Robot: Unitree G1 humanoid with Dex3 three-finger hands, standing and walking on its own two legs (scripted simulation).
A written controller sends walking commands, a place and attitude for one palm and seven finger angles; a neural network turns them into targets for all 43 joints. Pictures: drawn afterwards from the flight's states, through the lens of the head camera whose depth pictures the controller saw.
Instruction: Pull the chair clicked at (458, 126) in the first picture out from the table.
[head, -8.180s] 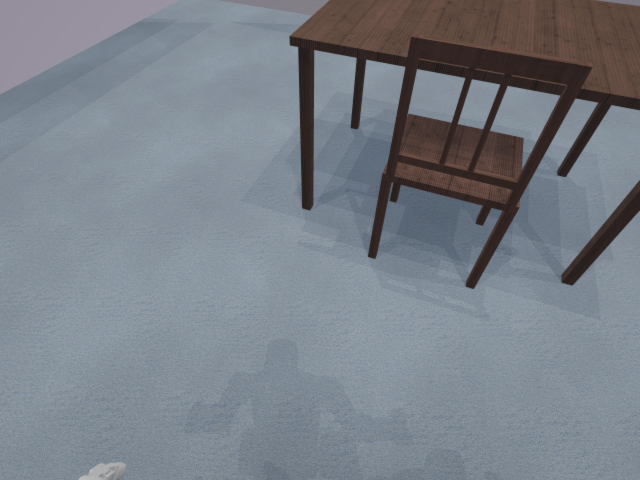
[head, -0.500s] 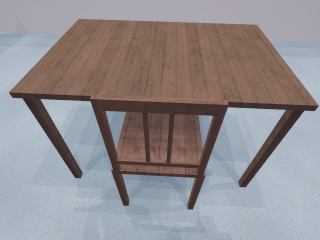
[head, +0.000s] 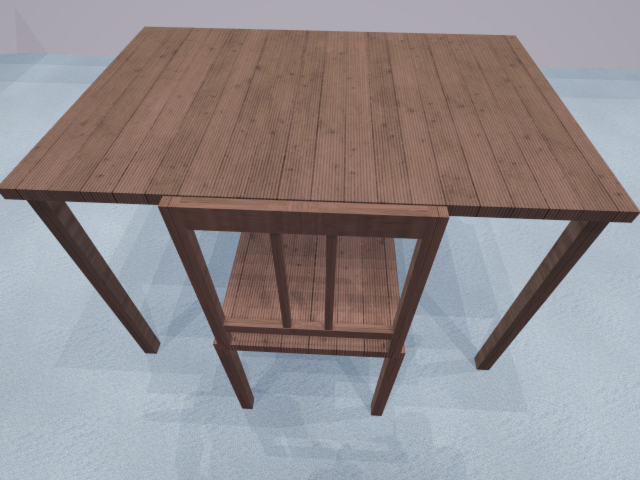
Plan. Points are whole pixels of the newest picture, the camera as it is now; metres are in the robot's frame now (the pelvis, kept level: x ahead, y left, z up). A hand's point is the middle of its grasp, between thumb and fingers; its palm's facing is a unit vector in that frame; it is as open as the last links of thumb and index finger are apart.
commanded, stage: look again from close up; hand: left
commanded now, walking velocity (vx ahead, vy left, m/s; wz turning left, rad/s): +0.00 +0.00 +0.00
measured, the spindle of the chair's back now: (282, 284) +0.45 +0.10 -0.10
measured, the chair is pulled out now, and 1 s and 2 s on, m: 0.00 0.00 0.00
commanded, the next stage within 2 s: raise the hand toward the chair's back in 0.68 s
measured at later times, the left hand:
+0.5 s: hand out of the picture +0.03 +0.15 -0.17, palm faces +0.01 -0.98 -0.22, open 7.3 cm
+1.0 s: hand (210, 416) +0.20 +0.15 -0.02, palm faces +0.22 -0.97 -0.03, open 7.8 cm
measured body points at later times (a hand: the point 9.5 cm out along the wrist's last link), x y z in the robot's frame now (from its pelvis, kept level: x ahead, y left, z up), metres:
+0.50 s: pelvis +0.01 -0.03 +0.00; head +0.02 -0.03 +0.45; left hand +0.03 +0.20 -0.15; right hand +0.03 -0.25 -0.16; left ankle -0.02 +0.09 -0.74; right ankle +0.02 -0.16 -0.74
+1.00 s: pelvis -0.01 -0.03 -0.03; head +0.00 -0.04 +0.42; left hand +0.18 +0.20 -0.01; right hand +0.13 -0.29 -0.12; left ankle -0.02 +0.09 -0.74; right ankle +0.02 -0.16 -0.74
